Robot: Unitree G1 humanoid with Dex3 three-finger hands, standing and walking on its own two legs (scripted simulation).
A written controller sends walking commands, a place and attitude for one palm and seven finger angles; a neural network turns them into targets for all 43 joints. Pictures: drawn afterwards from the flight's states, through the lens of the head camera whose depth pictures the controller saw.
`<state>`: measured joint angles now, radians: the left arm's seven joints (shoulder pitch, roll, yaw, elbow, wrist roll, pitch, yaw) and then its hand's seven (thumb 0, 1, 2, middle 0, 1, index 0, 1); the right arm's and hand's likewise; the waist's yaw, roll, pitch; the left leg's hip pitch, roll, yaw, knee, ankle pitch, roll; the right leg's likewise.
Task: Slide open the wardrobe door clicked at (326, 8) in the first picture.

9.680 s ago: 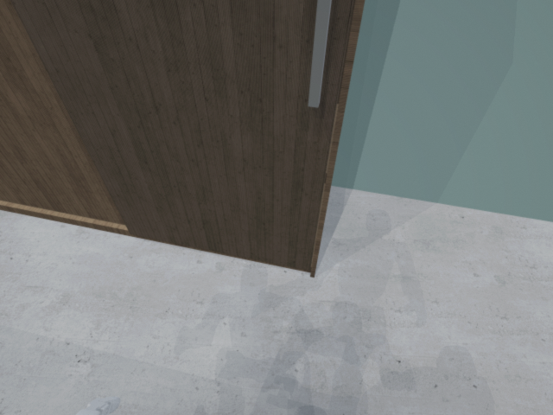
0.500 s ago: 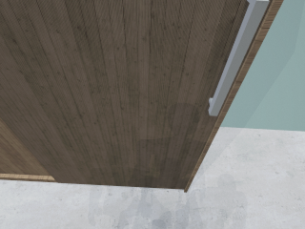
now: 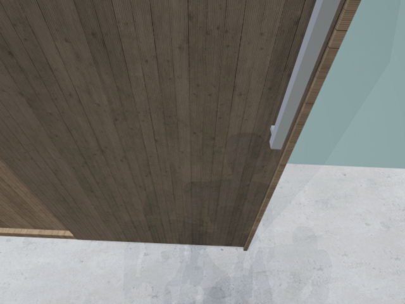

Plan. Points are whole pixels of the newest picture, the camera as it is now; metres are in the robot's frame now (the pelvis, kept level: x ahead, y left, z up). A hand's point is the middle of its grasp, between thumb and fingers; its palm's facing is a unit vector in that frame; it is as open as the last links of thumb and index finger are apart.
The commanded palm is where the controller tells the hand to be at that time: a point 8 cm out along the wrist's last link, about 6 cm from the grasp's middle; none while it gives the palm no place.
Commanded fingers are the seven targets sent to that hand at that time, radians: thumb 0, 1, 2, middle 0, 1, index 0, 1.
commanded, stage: look again from close up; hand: right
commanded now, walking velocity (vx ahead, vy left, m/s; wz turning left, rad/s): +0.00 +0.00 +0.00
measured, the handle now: (293, 81) +0.47 -0.14 +0.22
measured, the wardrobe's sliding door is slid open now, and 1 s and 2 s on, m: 0.00 0.00 0.00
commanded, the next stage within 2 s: raise the hand with hooked fingers in 0.36 s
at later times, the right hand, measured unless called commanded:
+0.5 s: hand out of the picture +0.01 -0.18 -0.17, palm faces +0.08 +0.98 -0.19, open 7.3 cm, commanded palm +0.09 -0.23 -0.06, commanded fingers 0.00 -0.83 -0.87 0.20 0.34 0.20 0.34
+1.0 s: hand out of the picture +0.13 -0.22 +0.02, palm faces +0.20 +0.98 -0.07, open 9.2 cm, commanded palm +0.13 -0.26 +0.04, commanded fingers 0.00 -0.25 -0.62 0.25 0.72 0.25 0.72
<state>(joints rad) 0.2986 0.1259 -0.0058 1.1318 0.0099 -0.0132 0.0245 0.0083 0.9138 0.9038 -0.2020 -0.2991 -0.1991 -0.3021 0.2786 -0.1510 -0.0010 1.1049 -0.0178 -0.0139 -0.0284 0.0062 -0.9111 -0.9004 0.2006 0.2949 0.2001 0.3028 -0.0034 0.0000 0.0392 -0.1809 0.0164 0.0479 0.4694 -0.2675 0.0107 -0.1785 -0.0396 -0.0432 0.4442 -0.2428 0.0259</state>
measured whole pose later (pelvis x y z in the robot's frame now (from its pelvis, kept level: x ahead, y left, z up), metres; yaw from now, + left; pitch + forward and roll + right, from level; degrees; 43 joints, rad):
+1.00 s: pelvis -0.02 +0.00 -0.05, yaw -3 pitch +4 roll +2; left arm 0.19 0.26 0.04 0.50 -0.03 -0.25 0.04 0.01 0.91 0.90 -0.20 -0.30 -0.20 -0.30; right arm 0.59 -0.22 -0.19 -0.12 0.25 -0.40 0.22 0.02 -0.47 -0.72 0.23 0.57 0.23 0.58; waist -0.07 0.01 -0.07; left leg -0.49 0.03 0.11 0.87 -0.45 0.02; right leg -0.55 -0.05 0.03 0.91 -0.43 0.02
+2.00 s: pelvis -0.01 -0.01 +0.00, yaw -3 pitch -3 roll +1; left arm 0.19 0.25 -0.12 0.61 -0.09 -0.24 0.10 0.02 0.90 0.90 -0.21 -0.30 -0.20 -0.30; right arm -0.15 -0.51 -0.49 -0.03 0.35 0.25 0.46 -0.01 0.49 -0.31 0.30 1.19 0.30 1.20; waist -0.08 -0.06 -0.01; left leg -0.14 0.03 0.09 0.48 -0.28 0.00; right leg -0.19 -0.03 0.00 0.51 -0.27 0.01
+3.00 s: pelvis +0.00 -0.01 +0.00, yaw -2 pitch -2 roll +0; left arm 0.18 0.28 -0.09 0.61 -0.10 -0.21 0.10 0.02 0.91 0.90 -0.20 -0.30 -0.20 -0.30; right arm -0.25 -0.47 -0.42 0.00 0.32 0.34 0.44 -0.01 0.50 -0.30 0.30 1.20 0.30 1.20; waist -0.06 -0.07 -0.02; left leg -0.15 0.04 0.08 0.49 -0.29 0.00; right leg -0.18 -0.02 -0.01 0.50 -0.27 0.01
